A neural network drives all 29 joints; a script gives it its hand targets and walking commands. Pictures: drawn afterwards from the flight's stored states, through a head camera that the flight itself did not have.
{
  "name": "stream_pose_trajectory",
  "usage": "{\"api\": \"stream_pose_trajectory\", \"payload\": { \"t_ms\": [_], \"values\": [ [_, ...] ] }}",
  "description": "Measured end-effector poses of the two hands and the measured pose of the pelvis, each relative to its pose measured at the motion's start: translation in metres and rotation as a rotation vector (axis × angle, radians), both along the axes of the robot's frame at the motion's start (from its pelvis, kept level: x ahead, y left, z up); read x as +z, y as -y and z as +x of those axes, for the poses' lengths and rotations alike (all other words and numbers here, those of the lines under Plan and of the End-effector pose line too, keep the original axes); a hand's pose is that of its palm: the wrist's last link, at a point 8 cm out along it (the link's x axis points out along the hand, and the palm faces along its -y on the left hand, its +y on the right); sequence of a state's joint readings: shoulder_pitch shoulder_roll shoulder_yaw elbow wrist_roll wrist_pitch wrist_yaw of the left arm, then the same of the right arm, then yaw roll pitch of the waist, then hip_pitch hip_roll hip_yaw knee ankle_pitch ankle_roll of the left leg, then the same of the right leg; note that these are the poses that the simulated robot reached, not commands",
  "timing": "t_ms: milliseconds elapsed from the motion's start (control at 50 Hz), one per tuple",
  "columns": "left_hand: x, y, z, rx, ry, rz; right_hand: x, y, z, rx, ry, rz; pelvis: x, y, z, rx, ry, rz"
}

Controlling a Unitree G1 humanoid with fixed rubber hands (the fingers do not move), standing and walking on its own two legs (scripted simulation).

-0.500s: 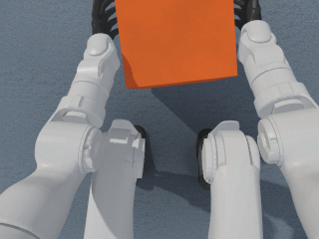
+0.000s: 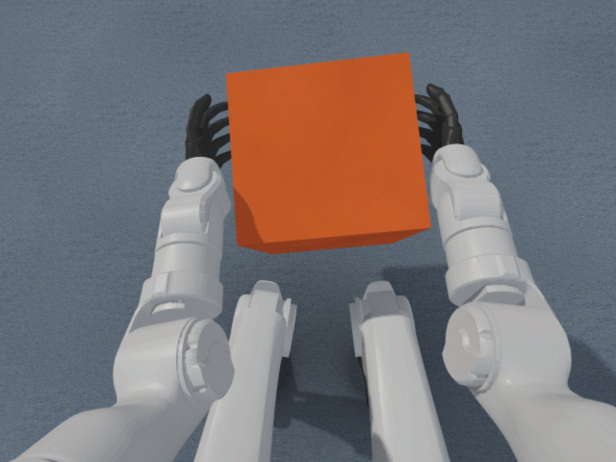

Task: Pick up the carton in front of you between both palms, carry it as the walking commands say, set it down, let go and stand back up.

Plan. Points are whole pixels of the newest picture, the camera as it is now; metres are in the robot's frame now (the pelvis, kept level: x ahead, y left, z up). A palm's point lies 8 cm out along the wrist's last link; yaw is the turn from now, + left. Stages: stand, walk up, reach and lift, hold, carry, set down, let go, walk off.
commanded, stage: reach and lift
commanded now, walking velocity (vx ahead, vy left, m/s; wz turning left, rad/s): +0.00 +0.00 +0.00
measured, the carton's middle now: (326, 175) +0.47 -0.01 -0.14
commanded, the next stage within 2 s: none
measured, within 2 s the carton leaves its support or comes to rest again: neither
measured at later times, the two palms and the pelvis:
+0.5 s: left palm (141, 125) +0.44 +0.14 +0.09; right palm (503, 119) +0.44 -0.16 +0.08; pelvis +0.05 +0.00 +0.14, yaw -1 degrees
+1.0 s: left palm out of the picture +0.41 +0.15 +0.25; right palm out of the picture +0.40 -0.15 +0.24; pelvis +0.10 +0.00 +0.27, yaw -1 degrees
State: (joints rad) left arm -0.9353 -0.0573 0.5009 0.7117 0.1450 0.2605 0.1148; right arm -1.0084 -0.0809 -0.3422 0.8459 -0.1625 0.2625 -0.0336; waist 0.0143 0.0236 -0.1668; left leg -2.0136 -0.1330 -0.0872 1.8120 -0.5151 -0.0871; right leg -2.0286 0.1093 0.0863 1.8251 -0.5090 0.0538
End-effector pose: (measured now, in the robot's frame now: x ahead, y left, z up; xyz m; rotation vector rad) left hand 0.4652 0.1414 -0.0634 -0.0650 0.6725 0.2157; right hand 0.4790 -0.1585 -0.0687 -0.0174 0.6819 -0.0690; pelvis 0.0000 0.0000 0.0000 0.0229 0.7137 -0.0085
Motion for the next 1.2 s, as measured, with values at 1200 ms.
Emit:
{"api": "stream_pose_trajectory", "payload": {
  "t_ms": [1200],
  "values": [
    [0.368,-0.008,-0.063,-0.104,0.023,0.026,0.369,-0.007,-0.089,-0.095,0.021,-0.003,0.293,-0.005,0.111,-0.012,0.662,-0.032]
  ]
}}
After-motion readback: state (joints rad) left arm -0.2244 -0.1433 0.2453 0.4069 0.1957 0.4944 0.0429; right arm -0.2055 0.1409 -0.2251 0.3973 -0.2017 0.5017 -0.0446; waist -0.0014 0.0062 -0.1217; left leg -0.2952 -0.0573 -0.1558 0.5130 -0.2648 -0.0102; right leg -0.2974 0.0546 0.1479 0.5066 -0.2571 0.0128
